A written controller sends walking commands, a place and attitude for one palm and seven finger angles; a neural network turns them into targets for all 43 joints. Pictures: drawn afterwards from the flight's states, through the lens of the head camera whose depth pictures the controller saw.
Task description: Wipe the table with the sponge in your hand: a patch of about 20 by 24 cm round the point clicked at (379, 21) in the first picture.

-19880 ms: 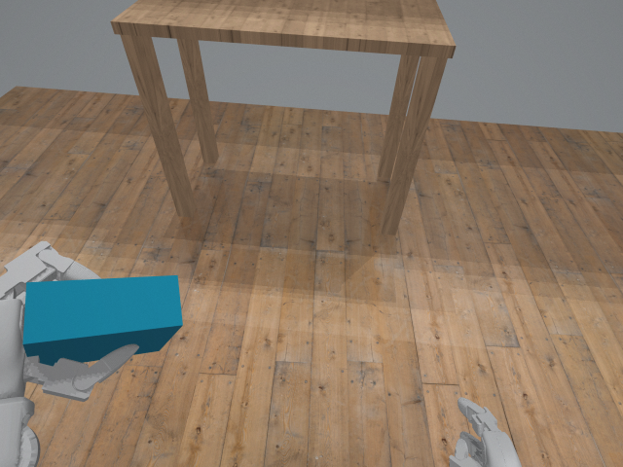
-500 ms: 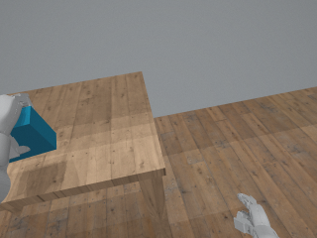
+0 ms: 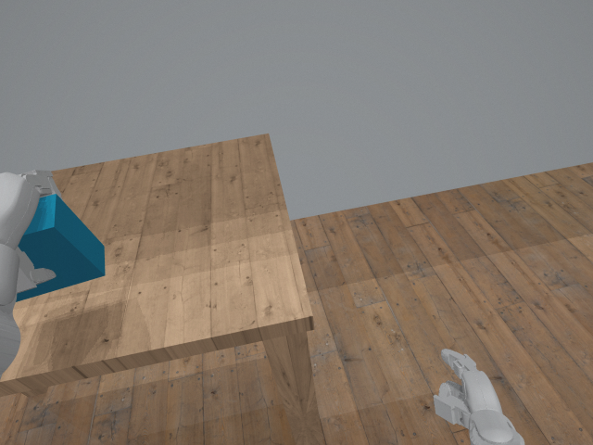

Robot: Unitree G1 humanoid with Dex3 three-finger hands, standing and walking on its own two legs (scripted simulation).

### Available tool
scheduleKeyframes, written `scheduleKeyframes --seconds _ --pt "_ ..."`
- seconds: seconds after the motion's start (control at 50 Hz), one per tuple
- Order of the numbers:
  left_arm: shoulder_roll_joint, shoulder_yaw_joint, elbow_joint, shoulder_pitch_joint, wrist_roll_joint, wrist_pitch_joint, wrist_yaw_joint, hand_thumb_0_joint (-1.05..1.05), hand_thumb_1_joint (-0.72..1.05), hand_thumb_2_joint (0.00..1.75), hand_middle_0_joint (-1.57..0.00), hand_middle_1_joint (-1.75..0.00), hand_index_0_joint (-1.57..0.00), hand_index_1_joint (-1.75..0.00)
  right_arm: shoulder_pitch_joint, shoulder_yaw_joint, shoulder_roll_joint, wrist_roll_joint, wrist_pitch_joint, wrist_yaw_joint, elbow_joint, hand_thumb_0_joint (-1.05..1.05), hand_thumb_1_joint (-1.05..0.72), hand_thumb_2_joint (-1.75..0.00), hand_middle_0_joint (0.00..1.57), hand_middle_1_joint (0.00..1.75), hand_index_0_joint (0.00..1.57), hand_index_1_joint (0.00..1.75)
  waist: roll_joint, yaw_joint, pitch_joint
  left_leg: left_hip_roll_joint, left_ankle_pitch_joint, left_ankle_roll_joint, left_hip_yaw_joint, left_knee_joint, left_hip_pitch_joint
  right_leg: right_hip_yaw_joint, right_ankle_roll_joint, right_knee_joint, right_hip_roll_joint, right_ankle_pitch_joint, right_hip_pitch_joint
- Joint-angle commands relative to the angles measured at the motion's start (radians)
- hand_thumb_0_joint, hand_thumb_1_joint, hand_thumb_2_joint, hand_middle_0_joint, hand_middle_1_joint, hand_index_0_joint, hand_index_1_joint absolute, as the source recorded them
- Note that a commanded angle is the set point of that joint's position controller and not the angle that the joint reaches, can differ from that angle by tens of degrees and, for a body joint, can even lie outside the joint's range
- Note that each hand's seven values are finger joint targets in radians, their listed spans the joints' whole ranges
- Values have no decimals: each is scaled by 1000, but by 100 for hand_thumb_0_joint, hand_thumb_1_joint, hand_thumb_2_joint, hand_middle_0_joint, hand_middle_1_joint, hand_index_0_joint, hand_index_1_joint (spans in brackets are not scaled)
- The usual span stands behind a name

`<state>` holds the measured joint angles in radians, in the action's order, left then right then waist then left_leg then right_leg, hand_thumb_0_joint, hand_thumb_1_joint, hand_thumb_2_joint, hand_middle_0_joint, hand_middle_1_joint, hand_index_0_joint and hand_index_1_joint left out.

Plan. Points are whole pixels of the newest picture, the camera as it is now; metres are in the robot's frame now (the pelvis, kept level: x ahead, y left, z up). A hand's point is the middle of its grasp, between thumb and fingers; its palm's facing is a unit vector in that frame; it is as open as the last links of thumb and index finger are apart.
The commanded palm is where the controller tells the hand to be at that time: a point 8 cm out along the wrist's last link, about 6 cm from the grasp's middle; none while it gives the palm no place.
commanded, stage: move the sponge above the wiping area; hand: left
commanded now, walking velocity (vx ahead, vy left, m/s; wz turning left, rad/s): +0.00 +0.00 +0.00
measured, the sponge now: (43, 258) +0.25 +0.36 +0.17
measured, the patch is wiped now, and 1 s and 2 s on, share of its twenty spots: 0.00 0.00 0.00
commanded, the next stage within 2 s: lower the sponge onto the table in 1.34 s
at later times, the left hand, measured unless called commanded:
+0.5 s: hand (25, 243) +0.24 +0.36 +0.20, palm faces +0.13 +0.04 -0.99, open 9.4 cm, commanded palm +0.19 +0.34 +0.26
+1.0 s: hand (35, 256) +0.23 +0.35 +0.19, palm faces +0.09 +0.01 -1.00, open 9.4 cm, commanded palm +0.19 +0.33 +0.26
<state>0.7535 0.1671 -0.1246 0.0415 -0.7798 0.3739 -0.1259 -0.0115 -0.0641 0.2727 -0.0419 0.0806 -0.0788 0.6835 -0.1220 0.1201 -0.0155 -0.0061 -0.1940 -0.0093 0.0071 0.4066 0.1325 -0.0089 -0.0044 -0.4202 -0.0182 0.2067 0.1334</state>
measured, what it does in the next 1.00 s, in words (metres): stands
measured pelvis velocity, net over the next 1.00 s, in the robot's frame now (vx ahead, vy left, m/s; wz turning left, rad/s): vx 0.01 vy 0.00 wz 0.01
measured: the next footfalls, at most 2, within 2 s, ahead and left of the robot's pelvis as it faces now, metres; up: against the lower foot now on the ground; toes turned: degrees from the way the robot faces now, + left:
none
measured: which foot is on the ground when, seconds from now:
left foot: down 0.00-1.00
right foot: down 0.00-1.00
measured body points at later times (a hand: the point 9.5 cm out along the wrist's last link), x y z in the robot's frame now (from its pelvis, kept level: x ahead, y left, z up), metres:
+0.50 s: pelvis +0.01 +0.01 +0.00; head +0.00 -0.04 +0.45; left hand +0.23 +0.35 +0.25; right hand +0.26 -0.20 -0.09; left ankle +0.02 +0.13 -0.74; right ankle +0.02 -0.12 -0.74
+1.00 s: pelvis +0.01 +0.00 +0.00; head -0.01 -0.05 +0.45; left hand +0.22 +0.34 +0.24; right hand +0.26 -0.20 -0.09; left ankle +0.02 +0.13 -0.74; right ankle +0.02 -0.12 -0.74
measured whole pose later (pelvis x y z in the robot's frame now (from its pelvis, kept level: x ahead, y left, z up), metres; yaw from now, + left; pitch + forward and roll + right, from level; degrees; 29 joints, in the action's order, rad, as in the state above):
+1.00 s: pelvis +0.01 +0.00 +0.00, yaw +0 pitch -4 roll +0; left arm 0.73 0.14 -0.22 -0.05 -0.77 0.44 -0.19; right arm -0.01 -0.07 0.29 -0.05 0.08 -0.08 0.66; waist -0.14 0.12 -0.01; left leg 0.00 -0.20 0.00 0.01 0.41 0.14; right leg -0.01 -0.01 -0.42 -0.03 0.21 0.14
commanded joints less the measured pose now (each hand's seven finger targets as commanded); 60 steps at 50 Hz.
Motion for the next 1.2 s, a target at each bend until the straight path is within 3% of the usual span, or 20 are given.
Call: scheduleKeyframes --seconds 0.0,0.02,0.08,0.18,0.2,0.22,0.3,0.4,0.44,0.52,0.6,0.68,0.7,0.76,0.82,0.92,1.02,1.1,1.12,1.18 --pt "211 98 -184 40 -10 43 -49 0 10 130 -120 -160 -120 -160 225 37 131 -9 -50 -8 -204 0 -90 -90 20 30 20 30 69 13 156 36 127 29 -11 -61 60 10 24 51 34 -82 -73" --pt "183 50 -224 84 -9 31 -64 0 10 130 -120 -160 -120 -160 210 29 129 -11 -60 -10 -211 0 -90 -90 20 30 20 30 105 -5 177 40 123 35 -20 -58 49 -8 17 41 27 -75 -81" --pt "315 141 -259 166 -35 -18 -77 0 10 130 -120 -160 -120 -160 197 37 141 5 -69 -32 -197 0 -90 -90 20 30 20 30 109 -4 197 45 101 46 -7 -51 30 -8 15 50 30 -40 -62" --pt "385 235 -390 276 -54 -169 6 0 10 130 -120 -160 -120 -160 163 42 105 19 -98 -51 -188 0 -90 -90 20 30 20 30 -5 13 259 57 179 44 3 -27 -47 4 35 52 41 -74 -94" --pt "416 283 -379 259 -53 -167 29 0 10 130 -120 -160 -120 -160 175 42 103 15 -103 -50 -184 0 -90 -90 20 30 20 30 -51 24 251 57 182 38 13 -22 -42 40 49 62 53 -72 -91" --pt "357 235 -350 278 -52 -171 49 0 10 130 -120 -160 -120 -160 159 35 87 13 -104 -46 -174 0 -90 -90 20 30 20 30 -36 15 231 58 200 31 -2 -24 -34 8 44 55 41 -76 -95" --pt "310 218 -193 218 -18 -84 81 0 10 130 -120 -160 -120 -160 180 46 105 -4 -71 -23 -150 0 -90 -90 20 30 20 30 -67 28 147 47 182 13 10 -53 27 52 58 74 51 -78 -76" --pt "277 178 -161 60 -9 43 2 0 10 130 -120 -160 -120 -160 221 42 134 -4 -40 -5 -180 0 -90 -90 20 30 20 30 17 38 170 39 214 16 -5 -55 61 34 41 40 39 -165 -113" --pt "219 110 -229 36 5 47 -31 0 10 130 -120 -160 -120 -160 201 41 131 -6 -40 -3 -195 0 -90 -90 20 30 20 30 48 14 182 36 209 26 -13 -62 39 -4 27 34 30 -162 -116" --pt "227 94 -376 66 -7 14 -74 0 10 130 -120 -160 -120 -160 220 30 124 -5 -66 -17 -226 0 -90 -90 20 30 20 30 83 1 234 45 197 43 -14 -38 7 -15 16 25 32 -136 -97" --pt "384 230 -455 171 -44 -71 -40 0 10 130 -120 -160 -120 -160 210 33 122 12 -83 -44 -209 0 -90 -90 20 30 20 30 34 15 238 45 182 46 10 -27 -24 15 30 47 51 -90 -76" --pt "382 275 -357 206 -50 -139 52 0 10 130 -120 -160 -120 -160 154 47 101 18 -82 -41 -170 0 -90 -90 20 30 20 30 1 29 217 50 213 30 8 -33 -30 14 45 60 46 -93 -96" --pt "377 280 -333 192 -42 -119 67 0 10 130 -120 -160 -120 -160 178 43 101 7 -77 -35 -168 0 -90 -90 20 30 20 30 -53 33 194 53 208 22 14 -34 -13 56 59 69 57 -88 -92" --pt "311 212 -241 230 -25 -71 87 0 10 130 -120 -160 -120 -160 177 48 110 4 -59 -17 -145 0 -90 -90 20 30 20 30 -57 26 173 43 220 8 2 -61 4 25 52 70 44 -110 -104" --pt "257 138 -198 175 -16 23 39 0 10 130 -120 -160 -120 -160 211 34 120 -3 -47 -8 -161 0 -90 -90 20 30 20 30 -20 21 168 39 197 11 -10 -67 39 16 43 52 36 -117 -105" --pt "162 39 -254 64 -7 57 -51 0 10 130 -120 -160 -120 -160 216 24 123 -12 -52 -9 -204 0 -90 -90 20 30 20 30 61 -3 156 36 158 28 -18 -64 39 -14 23 47 34 -99 -78" --pt "279 100 -411 204 -59 -16 -67 0 10 130 -120 -160 -120 -160 227 21 117 7 -83 -34 -218 0 -90 -90 20 30 20 30 64 7 266 52 156 46 -6 -38 -5 -7 23 29 34 -67 -94" --pt "448 305 -399 208 -74 -100 9 0 10 130 -120 -160 -120 -160 200 33 108 19 -82 -43 -192 0 -90 -90 20 30 20 30 19 42 255 55 169 38 17 -20 -12 57 47 48 52 -63 -100" --pt "361 232 -370 242 -72 -113 29 0 10 130 -120 -160 -120 -160 187 29 88 13 -84 -40 -189 0 -90 -90 20 30 20 30 28 27 236 54 178 33 -6 -21 -10 25 43 43 39 -59 -99" --pt "324 220 -237 244 -26 -102 76 0 10 130 -120 -160 -120 -160 169 47 102 2 -69 -27 -157 0 -90 -90 20 30 20 30 -16 27 158 50 149 16 0 -48 12 42 48 74 46 -46 -78"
